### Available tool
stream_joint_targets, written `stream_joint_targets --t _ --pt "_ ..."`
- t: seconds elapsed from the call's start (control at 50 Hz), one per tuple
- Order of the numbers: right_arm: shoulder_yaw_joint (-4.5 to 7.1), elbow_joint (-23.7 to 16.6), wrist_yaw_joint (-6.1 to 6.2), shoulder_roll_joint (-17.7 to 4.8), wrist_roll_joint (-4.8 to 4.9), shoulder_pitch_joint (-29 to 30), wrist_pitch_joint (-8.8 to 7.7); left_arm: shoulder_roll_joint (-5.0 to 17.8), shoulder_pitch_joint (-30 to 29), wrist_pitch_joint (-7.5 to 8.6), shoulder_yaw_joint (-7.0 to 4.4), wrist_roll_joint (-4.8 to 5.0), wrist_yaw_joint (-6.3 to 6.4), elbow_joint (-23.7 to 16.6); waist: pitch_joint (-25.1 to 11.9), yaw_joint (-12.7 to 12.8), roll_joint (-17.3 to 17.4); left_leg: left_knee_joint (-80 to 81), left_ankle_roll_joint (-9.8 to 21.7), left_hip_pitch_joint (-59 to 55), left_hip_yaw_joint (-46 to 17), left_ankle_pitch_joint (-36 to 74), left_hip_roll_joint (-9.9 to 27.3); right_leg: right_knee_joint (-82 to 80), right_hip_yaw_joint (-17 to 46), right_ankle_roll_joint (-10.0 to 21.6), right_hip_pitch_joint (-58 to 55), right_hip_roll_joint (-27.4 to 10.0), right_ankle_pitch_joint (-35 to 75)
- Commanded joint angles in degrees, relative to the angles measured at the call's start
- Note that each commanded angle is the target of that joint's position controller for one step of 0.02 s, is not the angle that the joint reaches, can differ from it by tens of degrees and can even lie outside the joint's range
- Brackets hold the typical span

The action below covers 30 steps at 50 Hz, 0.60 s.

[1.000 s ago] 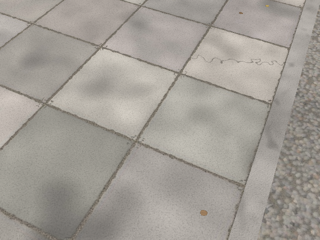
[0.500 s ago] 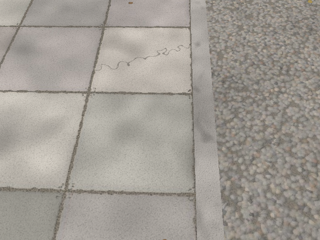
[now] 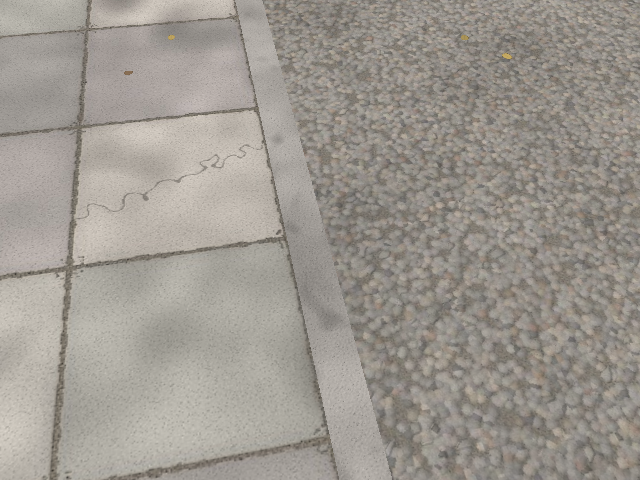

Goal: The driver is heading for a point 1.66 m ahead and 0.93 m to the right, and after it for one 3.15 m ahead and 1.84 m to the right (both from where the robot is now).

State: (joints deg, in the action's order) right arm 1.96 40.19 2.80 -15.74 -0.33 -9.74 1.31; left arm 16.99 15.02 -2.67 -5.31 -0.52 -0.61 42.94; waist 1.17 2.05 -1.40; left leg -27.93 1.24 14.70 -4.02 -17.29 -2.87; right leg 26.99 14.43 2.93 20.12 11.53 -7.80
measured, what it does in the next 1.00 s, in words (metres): walks ahead, turning right: right foot, then left foot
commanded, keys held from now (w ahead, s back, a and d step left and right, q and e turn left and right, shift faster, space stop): e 0.18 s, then w+e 0.10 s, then w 0.72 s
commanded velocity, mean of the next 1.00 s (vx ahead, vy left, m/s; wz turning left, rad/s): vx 0.30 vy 0.00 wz -0.30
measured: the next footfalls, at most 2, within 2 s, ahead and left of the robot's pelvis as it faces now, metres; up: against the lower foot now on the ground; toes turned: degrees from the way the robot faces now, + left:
right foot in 0.48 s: +0.04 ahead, -0.12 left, +0.00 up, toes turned -15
left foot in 0.94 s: +0.43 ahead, -0.04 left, +0.00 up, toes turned -13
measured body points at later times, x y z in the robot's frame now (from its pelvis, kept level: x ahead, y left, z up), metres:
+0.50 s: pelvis +0.04 -0.02 +0.00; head +0.05 -0.04 +0.45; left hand +0.28 +0.18 -0.09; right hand -0.02 -0.31 -0.13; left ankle +0.00 +0.11 -0.73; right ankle +0.01 -0.11 -0.74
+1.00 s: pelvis +0.27 -0.07 -0.02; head +0.31 -0.07 +0.43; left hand +0.31 +0.19 -0.16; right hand +0.38 -0.37 -0.11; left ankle +0.40 -0.03 -0.74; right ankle +0.03 -0.12 -0.68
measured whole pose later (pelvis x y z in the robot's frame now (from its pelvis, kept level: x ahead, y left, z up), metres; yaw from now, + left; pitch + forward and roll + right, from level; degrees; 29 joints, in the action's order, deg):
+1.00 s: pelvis +0.27 -0.07 -0.02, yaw -17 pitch +1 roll -1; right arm 1.9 41.6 -1.2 -15.3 -2.3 -5.5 -2.7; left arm 15.3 23.9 3.4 -1.2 -0.9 0.0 55.4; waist 3.5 2.3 -0.4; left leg -35.4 5.2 27.6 5.5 -8.1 -0.6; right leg 45.7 2.4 3.9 0.7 3.1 -26.0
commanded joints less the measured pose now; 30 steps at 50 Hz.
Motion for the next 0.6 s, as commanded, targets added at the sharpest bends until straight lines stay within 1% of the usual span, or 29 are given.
stream_joint_targets --t 0.02,0.04,0.06,0.08,0.1,0.12,0.16,0.18,0.2,0.22,0.24,0.26,0.28,0.3,0.36,0.4,0.42,0.44,0.46,0.48,0.5,0.52,0.54,0.56,0.58,0.6 --pt "3.08 -5.01 0.78 -14.47 -1.07 0.31 -0.59 4.46 1.22 0.94 -1.29 0.40 0.88 -4.40 -1.79 -1.10 13.55 18.49 8.90 -8.78 -25.99 -2.13 24.96 17.57 -4.99 -2.68 13.93 2.23 -24.16" --pt "2.96 -4.34 0.33 -12.42 -1.50 -0.27 -0.35 8.85 -0.86 0.94 -2.30 -1.83 0.78 -4.14 0.04 -1.20 8.69 15.99 12.13 -2.20 -22.28 6.83 25.41 27.52 -5.75 -3.48 11.57 -3.26 -22.59" --pt "1.88 -4.66 -0.07 -8.65 -1.03 1.91 -0.52 8.76 0.27 0.73 -2.51 -1.73 0.31 -3.33 0.38 0.66 6.33 14.29 11.08 -0.54 -16.31 12.71 21.45 32.10 -5.63 -3.48 9.37 -3.92 -19.71" --pt "1.49 -4.99 -0.40 -7.15 -0.89 3.73 -0.62 7.98 1.92 0.20 -2.34 -1.52 -0.20 -2.30 0.68 1.64 6.52 13.01 9.43 -0.52 -10.28 16.73 17.67 36.33 -6.26 -3.82 8.95 -4.01 -16.89" --pt "1.39 -5.52 -0.32 -6.89 -0.94 4.42 -0.62 7.66 3.16 -0.31 -2.22 -1.21 -0.79 -1.70 -0.41 1.87 8.70 12.03 8.65 -2.60 -6.81 19.56 15.55 40.16 -7.30 -4.28 9.69 -4.12 -15.32" --pt "1.26 -5.81 -0.23 -6.63 -0.98 3.79 -0.63 7.58 3.52 -0.63 -2.06 -0.92 -1.26 -1.48 -0.84 1.21 9.50 11.00 8.93 -4.45 -4.64 24.62 14.99 42.28 -8.39 -4.98 10.87 -4.44 -15.29" --pt "1.52 -5.10 -0.35 -7.05 -0.97 0.16 -0.63 6.92 0.58 -0.92 -1.52 -0.43 -1.56 -2.44 -1.04 -0.98 8.69 9.54 9.60 -9.09 -2.60 29.88 15.23 41.05 -9.94 -6.18 13.34 -5.67 -15.25" --pt "1.76 -4.51 -0.32 -7.46 -0.91 -1.92 -0.66 6.50 -1.03 -1.05 -1.23 -0.35 -1.63 -3.02 -1.17 -2.15 8.69 8.88 9.92 -11.88 -2.33 31.87 15.78 39.24 -10.33 -6.64 14.52 -6.24 -15.46" --pt "2.07 -3.79 -0.39 -8.02 -1.00 -4.51 -0.72 6.16 -2.36 -1.16 -0.91 -0.47 -1.82 -3.53 -2.06 -3.51 9.15 9.60 9.96 -14.76 -2.66 26.71 16.36 36.93 -10.78 -6.72 15.60 -6.99 -15.02" --pt "2.36 -3.24 -0.53 -8.50 -1.11 -6.24 -0.80 6.10 -3.80 -1.28 -0.71 -0.61 -2.15 -4.00 -2.10 -4.70 9.96 11.08 9.88 -16.48 -3.40 18.02 16.82 34.58 -10.98 -6.58 16.40 -7.75 -14.55" --pt "2.62 -2.78 -0.71 -8.91 -1.20 -7.35 -0.92 6.27 -5.49 -1.34 -0.61 -0.79 -2.59 -4.59 -1.51 -5.67 10.56 13.13 9.88 -17.18 -4.38 8.44 17.36 32.29 -11.15 -6.41 16.93 -8.53 -14.16" --pt "2.87 -2.40 -0.90 -9.38 -1.28 -7.91 -1.10 6.39 -6.99 -1.36 -0.54 -0.93 -3.06 -5.13 -0.56 -6.20 10.98 15.05 9.88 -17.30 -5.28 1.11 18.01 30.14 -11.39 -6.25 17.21 -9.18 -13.93" --pt "3.11 -2.09 -1.07 -9.78 -1.36 -8.15 -1.35 6.34 -8.14 -1.29 -0.43 -1.00 -3.45 -5.54 0.40 -6.41 10.92 16.47 9.85 -17.11 -5.61 -3.16 18.63 27.99 -11.76 -6.05 17.08 -9.77 -13.79" --pt "3.24 -1.65 -1.32 -9.89 -1.40 -8.67 -1.69 5.79 -9.02 -1.07 -0.13 -1.07 -3.69 -5.77 1.00 -6.63 10.37 17.32 9.85 -16.35 -5.62 -5.17 18.89 25.26 -11.90 -5.67 15.78 -10.07 -13.91" --pt "3.54 -0.12 -2.25 -10.08 -1.54 -9.28 -2.82 3.70 -10.38 0.08 1.04 -1.19 -3.84 -5.95 2.06 -6.28 9.68 17.96 9.64 -12.88 -3.16 -5.13 18.97 16.42 -13.86 -3.34 9.20 -10.38 -15.36" --pt "3.77 0.94 -2.96 -10.41 -1.60 -9.42 -3.14 3.15 -10.57 0.95 1.66 -1.13 -3.58 -5.74 2.32 -5.77 10.33 17.26 9.46 -9.33 -0.99 -2.96 18.36 10.15 -16.34 -1.35 2.73 -9.82 -17.35" --pt "3.84 1.51 -3.30 -10.49 -1.47 -9.59 -3.09 3.08 -9.85 1.43 1.87 -1.12 -3.32 -5.39 2.31 -5.08 10.37 16.57 9.37 -7.33 -0.29 -0.99 18.26 6.58 -17.59 -0.31 -1.06 -9.23 -16.29" --pt "3.80 2.01 -3.54 -10.40 -0.95 -9.02 -2.89 2.43 -7.37 1.98 2.17 -1.36 -3.00 -4.36 2.13 -3.06 9.53 14.52 8.85 -4.46 1.30 1.59 17.67 1.10 -18.56 0.70 -6.70 -8.64 -12.04" --pt "3.50 2.37 -3.63 -9.53 -0.24 -8.19 -2.66 1.98 -2.47 2.69 2.34 -1.83 -2.55 -2.26 1.08 -0.17 7.63 10.10 7.89 0.57 3.81 3.66 16.47 -4.76 -19.00 1.58 -15.84 -7.65 -6.99" --pt "2.54 2.23 -3.67 -6.77 -0.38 -7.87 -2.75 3.94 4.37 3.39 1.73 -2.20 -1.94 0.57 -2.46 2.72 2.99 2.48 6.03 6.98 7.40 3.45 13.77 -6.65 -15.20 2.21 -27.31 -9.27 -8.10" --pt "0.74 -0.22 -4.02 -1.47 -1.05 -6.02 -2.79 8.51 12.12 4.03 0.90 -3.22 -1.19 1.59 -7.24 6.15 -10.34 -16.26 3.24 16.26 13.29 -9.59 8.94 -13.99 4.92 4.07 -36.34 -25.31 -23.58" --pt "1.45 -2.95 -4.18 -4.05 -1.71 -3.59 -2.72 15.91 12.21 3.95 -0.74 -1.25 -0.47 1.33 -1.73 5.74 -15.22 -25.82 2.32 30.30 11.38 -16.87 2.00 -19.19 23.81 11.36 -32.72 -34.48 -25.82" --pt "2.69 -2.00 -4.23 -8.71 -2.00 -2.78 -2.46 12.38 9.31 3.99 -0.05 -0.81 -0.17 1.32 2.56 4.40 -6.43 -31.08 2.77 31.35 5.33 -13.53 6.59 -16.90 17.41 12.30 -29.49 -32.51 -21.57" --pt "2.76 -0.94 -5.10 -8.35 -1.09 -3.72 -2.82 8.82 5.65 4.38 1.25 -0.71 -0.19 0.78 3.77 1.93 -5.07 -31.03 2.92 29.83 3.98 -7.87 7.65 -16.70 11.49 10.68 -26.62 -28.55 -17.04" --pt "2.66 0.40 -5.54 -7.87 -0.60 -5.40 -3.22 6.81 3.29 4.74 1.88 -0.92 -0.11 0.64 4.12 0.03 -4.75 -29.68 2.31 27.67 3.98 -3.48 8.59 -17.92 6.15 8.86 -24.64 -25.30 -11.36" --pt "2.68 1.23 -5.76 -7.72 -1.18 -6.20 -3.11 5.98 2.44 5.20 2.22 -0.74 0.22 0.67 3.74 -0.90 -5.09 -29.37 1.48 25.96 4.65 -0.66 8.85 -18.76 2.90 7.98 -23.74 -23.39 -6.83"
